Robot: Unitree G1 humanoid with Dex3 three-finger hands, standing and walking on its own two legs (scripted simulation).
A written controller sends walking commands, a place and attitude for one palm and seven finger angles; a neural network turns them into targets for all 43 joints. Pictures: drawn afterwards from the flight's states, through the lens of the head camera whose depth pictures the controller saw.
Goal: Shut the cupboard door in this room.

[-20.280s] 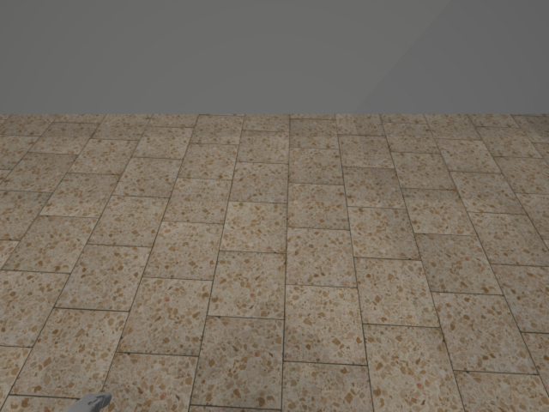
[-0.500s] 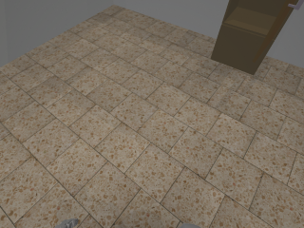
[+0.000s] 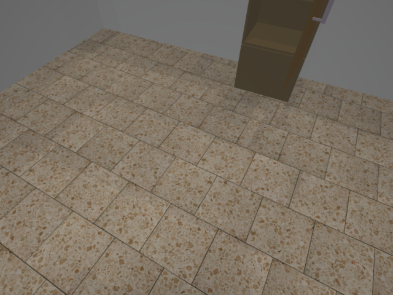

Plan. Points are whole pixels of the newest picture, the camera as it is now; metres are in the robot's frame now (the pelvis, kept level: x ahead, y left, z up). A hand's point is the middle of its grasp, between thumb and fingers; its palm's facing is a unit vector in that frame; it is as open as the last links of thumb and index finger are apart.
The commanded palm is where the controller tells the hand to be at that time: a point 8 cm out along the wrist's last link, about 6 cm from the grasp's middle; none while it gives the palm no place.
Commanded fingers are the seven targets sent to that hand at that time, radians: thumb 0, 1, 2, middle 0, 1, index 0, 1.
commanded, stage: turn or walk to find it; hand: left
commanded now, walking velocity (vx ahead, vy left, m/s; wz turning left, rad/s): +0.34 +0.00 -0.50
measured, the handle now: (323, 7) +1.29 -0.46 +0.07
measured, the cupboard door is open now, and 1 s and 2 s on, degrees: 84 84 84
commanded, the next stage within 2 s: stand and wait in 0.18 s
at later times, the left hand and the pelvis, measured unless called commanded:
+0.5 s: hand (162, 224) +0.32 +0.13 -0.18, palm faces -0.27 -0.94 -0.20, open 7.4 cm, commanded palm none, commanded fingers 0.00 0.90 0.90 -0.20 -0.30 -0.20 -0.30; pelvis +0.15 -0.02 -0.02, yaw -12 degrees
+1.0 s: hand (147, 235) +0.28 +0.16 -0.18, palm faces -0.11 -0.98 -0.19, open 7.3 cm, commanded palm none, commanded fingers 0.00 0.90 0.90 -0.20 -0.30 -0.20 -0.30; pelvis +0.22 -0.01 +0.00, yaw -11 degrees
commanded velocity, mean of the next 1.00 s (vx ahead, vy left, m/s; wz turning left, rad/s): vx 0.04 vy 0.00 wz -0.07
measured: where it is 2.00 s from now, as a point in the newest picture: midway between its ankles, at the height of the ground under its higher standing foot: outside the picture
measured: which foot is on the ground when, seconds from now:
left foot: up 0.00-0.04, down 0.06-0.48, up 0.50-0.84, down 0.86-1.00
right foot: down 0.00-0.06, up 0.08-0.46, down 0.48-1.00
